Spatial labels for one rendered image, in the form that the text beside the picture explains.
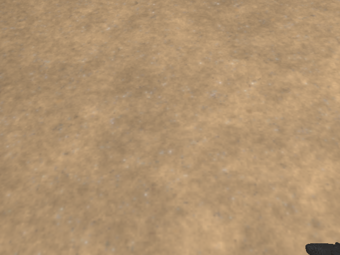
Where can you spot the right robot hand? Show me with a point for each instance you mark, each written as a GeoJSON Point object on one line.
{"type": "Point", "coordinates": [323, 249]}

